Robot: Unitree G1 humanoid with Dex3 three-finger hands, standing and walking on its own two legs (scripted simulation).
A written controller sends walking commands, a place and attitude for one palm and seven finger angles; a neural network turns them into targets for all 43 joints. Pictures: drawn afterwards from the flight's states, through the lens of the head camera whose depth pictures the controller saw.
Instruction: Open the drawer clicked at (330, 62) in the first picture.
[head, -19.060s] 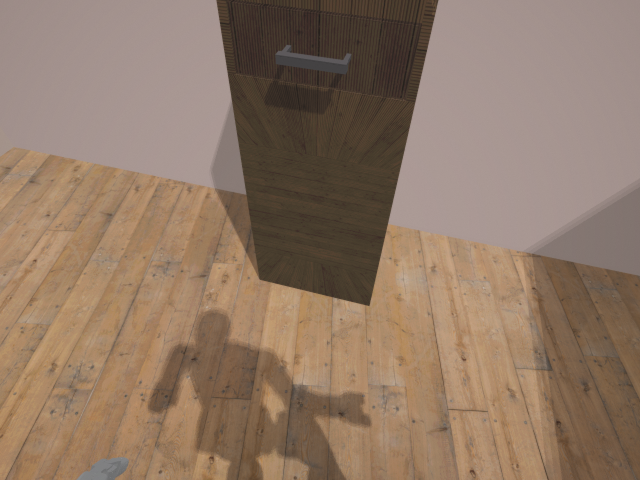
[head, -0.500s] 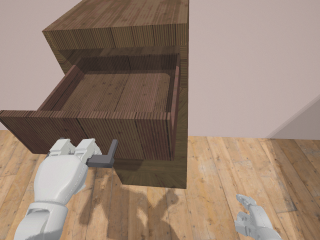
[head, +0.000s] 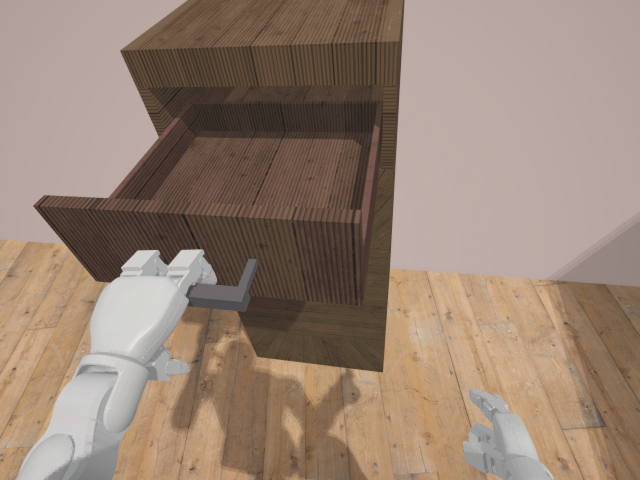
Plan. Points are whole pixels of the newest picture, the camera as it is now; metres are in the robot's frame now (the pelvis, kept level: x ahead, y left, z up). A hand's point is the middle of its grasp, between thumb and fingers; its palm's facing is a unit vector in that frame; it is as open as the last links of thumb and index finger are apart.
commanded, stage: open the thumb to release the handle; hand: left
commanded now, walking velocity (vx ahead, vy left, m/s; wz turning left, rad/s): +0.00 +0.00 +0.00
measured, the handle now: (192, 279) +0.29 +0.20 +0.13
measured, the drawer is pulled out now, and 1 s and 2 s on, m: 0.30 0.30 0.30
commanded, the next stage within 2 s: lift the hand off the handle in 0.04 s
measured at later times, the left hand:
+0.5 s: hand (178, 320) +0.25 +0.21 +0.11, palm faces +0.10 -0.10 -0.99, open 13.8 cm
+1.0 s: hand (165, 287) +0.26 +0.20 +0.16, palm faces +0.12 -0.06 -0.99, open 13.6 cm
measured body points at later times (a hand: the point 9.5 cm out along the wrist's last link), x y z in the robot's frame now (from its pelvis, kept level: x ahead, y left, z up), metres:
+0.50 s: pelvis +0.00 +0.01 +0.00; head +0.00 -0.03 +0.45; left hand +0.24 +0.21 +0.16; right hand +0.23 -0.18 -0.10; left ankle -0.02 +0.13 -0.74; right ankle +0.02 -0.11 -0.74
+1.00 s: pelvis -0.01 +0.00 +0.01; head -0.02 -0.05 +0.45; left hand +0.25 +0.20 +0.22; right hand +0.24 -0.18 -0.09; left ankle -0.02 +0.13 -0.74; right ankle +0.02 -0.11 -0.74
